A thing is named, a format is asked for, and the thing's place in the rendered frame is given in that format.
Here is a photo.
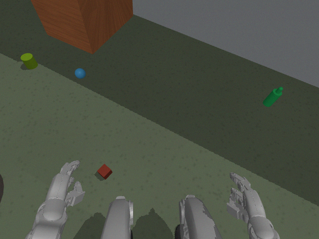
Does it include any right robot arm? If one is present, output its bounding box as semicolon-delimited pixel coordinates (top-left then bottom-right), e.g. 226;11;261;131
247;217;280;239

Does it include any left robot arm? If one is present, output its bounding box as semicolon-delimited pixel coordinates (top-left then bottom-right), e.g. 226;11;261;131
25;199;68;239

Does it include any right robot hand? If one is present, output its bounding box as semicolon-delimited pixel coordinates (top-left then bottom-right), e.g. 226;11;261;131
227;172;266;224

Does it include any left robot hand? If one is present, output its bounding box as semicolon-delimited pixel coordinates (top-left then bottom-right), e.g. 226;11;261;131
45;160;85;207

